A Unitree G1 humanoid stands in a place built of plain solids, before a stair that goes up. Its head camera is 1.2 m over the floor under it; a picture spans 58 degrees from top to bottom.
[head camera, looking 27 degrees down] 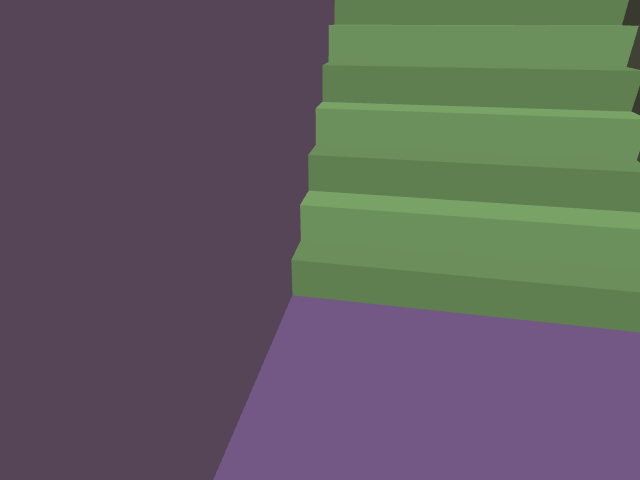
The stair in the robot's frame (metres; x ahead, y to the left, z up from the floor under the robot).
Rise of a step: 0.19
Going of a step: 0.20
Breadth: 1.60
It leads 11 degrees to the right of straight ahead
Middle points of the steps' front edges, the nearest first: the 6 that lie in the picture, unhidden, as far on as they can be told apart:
1.62 -0.65 0.20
1.82 -0.69 0.39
2.01 -0.73 0.59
2.21 -0.76 0.78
2.41 -0.80 0.98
2.61 -0.84 1.17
